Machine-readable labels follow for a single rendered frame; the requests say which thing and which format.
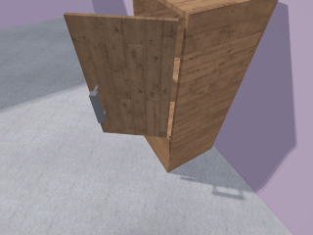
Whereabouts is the handle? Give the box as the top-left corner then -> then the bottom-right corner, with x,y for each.
89,85 -> 106,123

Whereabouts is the cupboard door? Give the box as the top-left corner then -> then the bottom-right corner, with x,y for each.
64,12 -> 179,138

